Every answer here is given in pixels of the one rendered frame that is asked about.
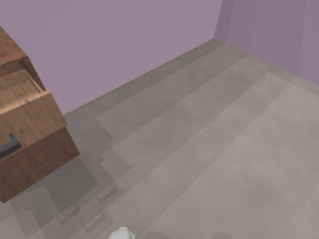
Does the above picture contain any drawer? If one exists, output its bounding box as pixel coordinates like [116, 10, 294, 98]
[0, 69, 68, 161]

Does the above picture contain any cabinet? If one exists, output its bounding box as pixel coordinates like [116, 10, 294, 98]
[0, 26, 80, 203]

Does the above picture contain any left robot thigh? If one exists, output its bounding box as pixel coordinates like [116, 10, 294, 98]
[108, 229, 136, 239]

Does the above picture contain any handle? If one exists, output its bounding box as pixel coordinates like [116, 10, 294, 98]
[0, 132, 22, 159]

